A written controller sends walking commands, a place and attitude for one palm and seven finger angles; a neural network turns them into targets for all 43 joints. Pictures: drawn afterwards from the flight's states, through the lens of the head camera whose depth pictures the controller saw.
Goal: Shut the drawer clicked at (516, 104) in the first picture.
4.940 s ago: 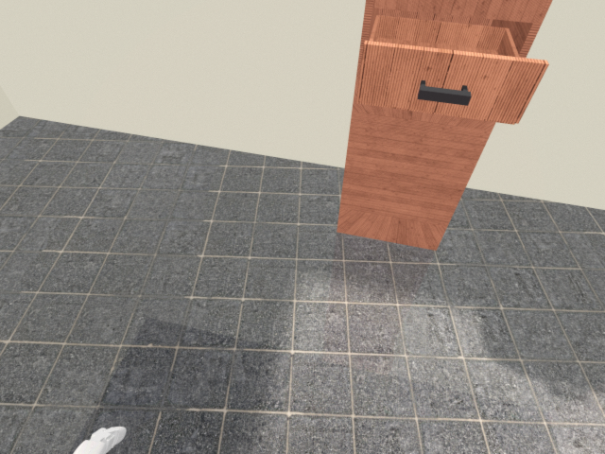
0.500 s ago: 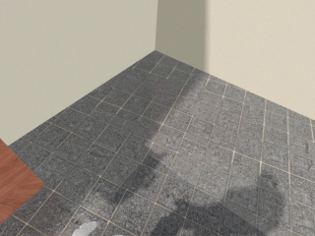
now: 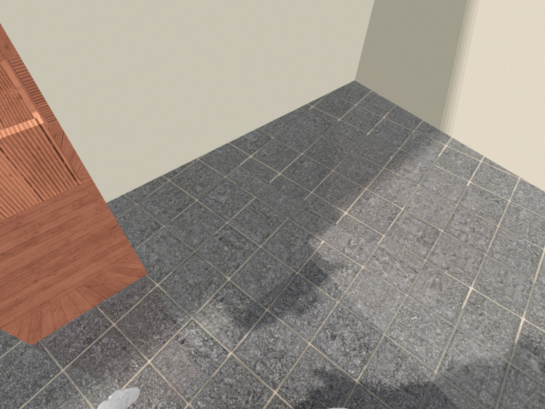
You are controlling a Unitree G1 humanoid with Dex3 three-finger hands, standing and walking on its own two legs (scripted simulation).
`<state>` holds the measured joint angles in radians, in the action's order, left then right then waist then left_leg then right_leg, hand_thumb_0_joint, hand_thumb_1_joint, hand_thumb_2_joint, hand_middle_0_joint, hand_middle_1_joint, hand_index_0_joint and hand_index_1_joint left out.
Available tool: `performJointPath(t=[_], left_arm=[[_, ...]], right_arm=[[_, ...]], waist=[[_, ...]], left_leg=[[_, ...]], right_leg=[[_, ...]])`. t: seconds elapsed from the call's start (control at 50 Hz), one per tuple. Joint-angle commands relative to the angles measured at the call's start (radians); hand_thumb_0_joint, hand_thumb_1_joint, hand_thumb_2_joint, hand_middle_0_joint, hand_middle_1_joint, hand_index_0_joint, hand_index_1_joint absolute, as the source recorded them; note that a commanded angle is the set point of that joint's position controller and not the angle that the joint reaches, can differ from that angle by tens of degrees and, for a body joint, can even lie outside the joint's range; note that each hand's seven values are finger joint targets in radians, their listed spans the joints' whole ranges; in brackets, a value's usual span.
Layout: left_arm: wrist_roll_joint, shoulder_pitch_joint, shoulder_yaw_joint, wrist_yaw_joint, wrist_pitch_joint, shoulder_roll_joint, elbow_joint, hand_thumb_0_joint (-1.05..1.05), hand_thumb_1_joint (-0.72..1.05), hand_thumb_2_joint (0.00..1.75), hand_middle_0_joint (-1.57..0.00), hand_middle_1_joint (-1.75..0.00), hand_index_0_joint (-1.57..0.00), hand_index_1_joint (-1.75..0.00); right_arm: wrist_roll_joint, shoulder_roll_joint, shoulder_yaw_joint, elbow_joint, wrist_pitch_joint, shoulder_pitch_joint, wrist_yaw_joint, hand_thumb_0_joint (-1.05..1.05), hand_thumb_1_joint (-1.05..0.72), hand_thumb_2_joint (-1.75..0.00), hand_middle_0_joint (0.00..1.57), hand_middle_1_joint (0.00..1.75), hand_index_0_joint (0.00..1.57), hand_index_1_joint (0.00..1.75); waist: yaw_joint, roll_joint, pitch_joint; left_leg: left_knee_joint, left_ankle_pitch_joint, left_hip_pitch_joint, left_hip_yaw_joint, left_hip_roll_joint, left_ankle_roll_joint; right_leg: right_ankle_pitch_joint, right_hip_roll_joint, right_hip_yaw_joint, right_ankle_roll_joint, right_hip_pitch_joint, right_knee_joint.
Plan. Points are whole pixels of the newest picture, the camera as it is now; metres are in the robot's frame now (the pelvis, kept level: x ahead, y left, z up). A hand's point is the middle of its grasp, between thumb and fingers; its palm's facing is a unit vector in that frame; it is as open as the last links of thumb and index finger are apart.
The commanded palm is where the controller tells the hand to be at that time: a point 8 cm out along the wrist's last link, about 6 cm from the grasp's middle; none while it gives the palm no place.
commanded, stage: turn to face it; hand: left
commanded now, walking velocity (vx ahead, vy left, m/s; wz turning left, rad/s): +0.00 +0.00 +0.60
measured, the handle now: out of the picture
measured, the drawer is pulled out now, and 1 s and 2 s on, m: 0.23 0.23 0.23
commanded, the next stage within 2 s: take the last steps up to it in 1.00 s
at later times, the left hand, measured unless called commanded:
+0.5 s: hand out of the picture -0.07 +0.19 -0.18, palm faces +0.36 -0.90 -0.23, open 7.4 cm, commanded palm none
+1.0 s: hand out of the picture -0.05 +0.22 -0.15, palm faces +0.49 -0.83 -0.28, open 7.4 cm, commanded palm none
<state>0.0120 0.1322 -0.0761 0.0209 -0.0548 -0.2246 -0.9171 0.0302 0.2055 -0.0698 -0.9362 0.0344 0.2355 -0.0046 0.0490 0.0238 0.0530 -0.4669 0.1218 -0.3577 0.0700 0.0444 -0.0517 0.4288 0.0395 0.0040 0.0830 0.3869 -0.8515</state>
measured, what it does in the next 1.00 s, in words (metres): steps on the spot, turning left: right foot, then left foot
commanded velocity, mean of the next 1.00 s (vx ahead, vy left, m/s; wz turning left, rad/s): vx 0.00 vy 0.00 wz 0.46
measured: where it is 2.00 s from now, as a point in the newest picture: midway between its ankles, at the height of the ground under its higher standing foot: outside the picture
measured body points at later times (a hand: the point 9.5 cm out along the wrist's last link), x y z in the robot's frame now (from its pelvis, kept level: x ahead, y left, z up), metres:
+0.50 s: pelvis -0.05 -0.01 -0.01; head -0.01 +0.01 +0.44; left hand -0.09 +0.24 -0.16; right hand +0.13 -0.24 -0.14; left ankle -0.09 +0.10 -0.73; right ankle -0.02 -0.16 -0.74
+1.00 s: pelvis -0.06 -0.01 -0.01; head -0.03 -0.02 +0.44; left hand -0.08 +0.26 -0.13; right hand +0.11 -0.20 -0.17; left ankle -0.09 +0.10 -0.74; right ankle +0.00 -0.11 -0.74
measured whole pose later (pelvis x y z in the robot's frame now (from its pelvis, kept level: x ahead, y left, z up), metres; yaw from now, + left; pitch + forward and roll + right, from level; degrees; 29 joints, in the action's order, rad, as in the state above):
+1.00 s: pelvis -0.06 -0.01 -0.01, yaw +30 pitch +0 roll +0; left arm 0.01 0.15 -0.04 0.02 -0.01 -0.20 -0.90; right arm 0.02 0.21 -0.05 -0.95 0.04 0.22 0.00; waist 0.03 0.04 0.05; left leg -0.58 0.27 -0.30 0.05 0.05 -0.01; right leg 0.29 0.03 0.06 0.04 0.25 -0.56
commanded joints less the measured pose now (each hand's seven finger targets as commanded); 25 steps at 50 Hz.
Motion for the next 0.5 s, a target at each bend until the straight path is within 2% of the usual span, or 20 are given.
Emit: performJointPath(t=[0.0,0.02,0.04,0.06,0.08,0.1,0.12,0.14,0.16,0.18,0.22,0.24,0.28,0.34,0.36,0.38,0.42,0.44,0.46,0.48], left_arm=[[-0.009,0.083,-0.021,0.008,0.025,-0.075,0.074,0.00,0.90,0.90,-0.20,-0.30,-0.20,-0.30],[-0.011,0.127,-0.025,0.009,0.026,-0.082,0.065,0.00,0.90,0.90,-0.20,-0.30,-0.20,-0.30],[-0.008,0.176,-0.030,0.012,0.032,-0.103,0.055,0.00,0.90,0.90,-0.20,-0.30,-0.20,-0.30],[0.007,0.210,-0.045,0.019,0.041,-0.167,0.059,0.00,0.90,0.90,-0.20,-0.30,-0.20,-0.30],[0.021,0.158,-0.052,0.023,0.043,-0.254,0.089,0.00,0.90,0.90,-0.20,-0.30,-0.20,-0.30],[0.008,0.065,-0.036,0.028,0.039,-0.230,0.119,0.00,0.90,0.90,-0.20,-0.30,-0.20,-0.30],[0.009,-0.032,-0.025,0.024,0.045,-0.190,0.145,0.00,0.90,0.90,-0.20,-0.30,-0.20,-0.30],[0.006,-0.060,-0.028,0.025,0.051,-0.165,0.149,0.00,0.90,0.90,-0.20,-0.30,-0.20,-0.30],[0.005,-0.062,-0.014,0.020,0.058,-0.140,0.139,0.00,0.90,0.90,-0.20,-0.30,-0.20,-0.30],[0.004,-0.034,-0.005,0.016,0.066,-0.117,0.132,0.00,0.90,0.90,-0.20,-0.30,-0.20,-0.30],[0.006,0.036,-0.005,0.016,0.068,-0.126,0.109,0.00,0.90,0.90,-0.20,-0.30,-0.20,-0.30],[0.009,0.059,-0.007,0.018,0.066,-0.130,0.101,0.00,0.90,0.90,-0.20,-0.30,-0.20,-0.30],[0.013,0.105,-0.012,0.016,0.062,-0.154,0.088,0.00,0.90,0.90,-0.20,-0.30,-0.20,-0.30],[0.021,0.135,-0.023,0.014,0.056,-0.185,0.072,0.00,0.90,0.90,-0.20,-0.30,-0.20,-0.30],[0.022,0.153,-0.025,0.012,0.054,-0.198,0.070,0.00,0.90,0.90,-0.20,-0.30,-0.20,-0.30],[0.022,0.156,-0.030,0.011,0.052,-0.207,0.069,0.00,0.90,0.90,-0.20,-0.30,-0.20,-0.30],[0.021,0.155,-0.034,0.008,0.049,-0.222,0.062,0.00,0.90,0.90,-0.20,-0.30,-0.20,-0.30],[0.017,0.150,-0.035,0.005,0.047,-0.221,0.057,0.00,0.90,0.90,-0.20,-0.30,-0.20,-0.30],[0.009,0.139,-0.038,0.004,0.042,-0.215,0.061,0.00,0.90,0.90,-0.20,-0.30,-0.20,-0.30],[0.000,0.145,-0.032,0.000,0.037,-0.183,0.075,0.00,0.90,0.90,-0.20,-0.30,-0.20,-0.30]], right_arm=[[0.000,0.220,-0.067,0.084,0.000,-0.012,0.004,0.00,-0.90,-0.90,0.20,0.30,0.20,0.30],[-0.002,0.215,-0.069,0.091,0.003,-0.035,0.002,0.00,-0.90,-0.90,0.20,0.30,0.20,0.30],[-0.007,0.203,-0.069,0.101,0.007,-0.063,-0.001,0.00,-0.90,-0.90,0.20,0.30,0.20,0.30],[-0.015,0.141,-0.064,0.113,0.014,-0.052,-0.006,0.00,-0.90,-0.90,0.20,0.30,0.20,0.30],[-0.013,0.085,-0.057,0.137,0.011,-0.041,-0.003,0.00,-0.90,-0.90,0.20,0.30,0.20,0.30],[0.002,0.161,-0.067,0.132,0.011,-0.070,-0.006,0.00,-0.90,-0.90,0.20,0.30,0.20,0.30],[0.002,0.147,-0.067,0.119,0.020,-0.023,-0.018,0.00,-0.90,-0.90,0.20,0.30,0.20,0.30],[0.000,0.129,-0.068,0.102,0.028,-0.002,-0.020,0.00,-0.90,-0.90,0.20,0.30,0.20,0.30],[0.001,0.137,-0.064,0.078,0.030,-0.002,-0.025,0.00,-0.90,-0.90,0.20,0.30,0.20,0.30],[-0.001,0.132,-0.058,0.073,0.027,0.006,-0.028,0.00,-0.90,-0.90,0.20,0.30,0.20,0.30],[-0.006,0.120,-0.053,0.076,0.027,-0.018,-0.029,0.00,-0.90,-0.90,0.20,0.30,0.20,0.30],[-0.009,0.119,-0.050,0.084,0.027,-0.039,-0.030,0.00,-0.90,-0.90,0.20,0.30,0.20,0.30],[-0.008,0.115,-0.044,0.096,0.031,-0.097,-0.031,0.00,-0.90,-0.90,0.20,0.30,0.20,0.30],[-0.013,0.105,-0.034,0.114,0.024,-0.154,-0.032,0.00,-0.90,-0.90,0.20,0.30,0.20,0.30],[-0.014,0.099,-0.027,0.117,0.020,-0.169,-0.033,0.00,-0.90,-0.90,0.20,0.30,0.20,0.30],[-0.017,0.097,-0.024,0.118,0.016,-0.167,-0.031,0.00,-0.90,-0.90,0.20,0.30,0.20,0.30],[-0.020,0.100,-0.019,0.110,0.005,-0.127,-0.027,0.00,-0.90,-0.90,0.20,0.30,0.20,0.30],[-0.020,0.110,-0.021,0.103,0.001,-0.098,-0.025,0.00,-0.90,-0.90,0.20,0.30,0.20,0.30],[-0.018,0.132,-0.027,0.092,-0.006,-0.047,-0.024,0.00,-0.90,-0.90,0.20,0.30,0.20,0.30],[-0.014,0.202,-0.044,0.079,-0.016,0.009,-0.022,0.00,-0.90,-0.90,0.20,0.30,0.20,0.30]], waist=[[-0.034,0.150,-0.126],[-0.054,0.152,-0.123],[-0.081,0.119,-0.124],[-0.096,-0.070,-0.121],[-0.094,-0.375,-0.068],[-0.067,-0.246,-0.023],[-0.004,-0.165,-0.012],[0.011,-0.212,-0.015],[0.014,-0.197,0.021],[0.009,-0.202,0.021],[-0.020,-0.208,0.004],[-0.032,-0.191,0.003],[-0.062,-0.203,0.015],[-0.090,-0.224,-0.001],[-0.102,-0.240,-0.013],[-0.104,-0.259,-0.028],[-0.094,-0.274,-0.077],[-0.078,-0.248,-0.096],[-0.048,-0.208,-0.128],[-0.017,-0.034,-0.177]], left_leg=[[0.174,0.070,0.074,0.357,-0.220,-0.089],[0.168,0.113,0.013,0.348,-0.195,-0.065],[0.123,0.158,-0.068,0.313,-0.155,-0.025],[-0.078,0.296,-0.234,0.203,-0.052,0.043],[-0.401,0.408,-0.389,-0.007,0.074,0.117],[-0.574,0.405,-0.297,0.039,-0.005,0.093],[-0.674,0.317,-0.247,0.030,-0.018,0.093],[-0.720,0.303,-0.240,0.009,-0.025,0.101],[-0.758,0.244,-0.242,-0.014,-0.052,0.112],[-0.766,0.210,-0.258,-0.033,-0.055,0.123],[-0.740,0.209,-0.268,-0.057,-0.063,0.134],[-0.704,0.219,-0.264,-0.067,-0.069,0.137],[-0.633,0.249,-0.239,-0.090,-0.081,0.143],[-0.454,0.318,-0.178,-0.125,-0.091,0.139],[-0.395,0.327,-0.148,-0.144,-0.083,0.135],[-0.348,0.336,-0.113,-0.157,-0.077,0.130],[-0.226,0.309,-0.038,-0.186,-0.059,0.117],[-0.135,0.250,0.020,-0.193,-0.055,0.113],[-0.003,0.126,0.124,-0.178,-0.058,0.102],[0.073,-0.067,0.316,-0.060,-0.147,0.065]], right_leg=[[-0.016,-0.037,0.008,-0.029,-0.102,0.185],[-0.062,-0.041,0.021,-0.037,-0.191,0.282],[-0.140,-0.024,0.022,-0.046,-0.304,0.431],[-0.019,0.151,-0.144,-0.104,-0.418,0.604],[0.130,0.435,-0.456,-0.212,-0.356,0.714],[0.092,0.460,-0.381,-0.226,-0.133,0.714],[0.020,0.381,-0.257,-0.210,-0.059,0.695],[-0.062,0.324,-0.225,-0.180,-0.065,0.663],[-0.174,0.275,-0.123,-0.165,-0.081,0.618],[-0.295,0.247,-0.057,-0.161,-0.128,0.581],[-0.354,0.253,-0.011,-0.168,-0.203,0.551],[-0.362,0.265,-0.005,-0.172,-0.226,0.547],[-0.343,0.288,-0.001,-0.185,-0.227,0.545],[-0.404,0.325,0.022,-0.201,-0.269,0.511],[-0.458,0.326,0.031,-0.202,-0.276,0.489],[-0.512,0.335,0.040,-0.203,-0.285,0.465],[-0.605,0.333,0.073,-0.184,-0.311,0.397],[-0.606,0.325,0.103,-0.156,-0.308,0.345],[-0.572,0.306,0.146,-0.115,-0.262,0.255],[-0.421,0.256,0.183,-0.056,-0.107,0.090]])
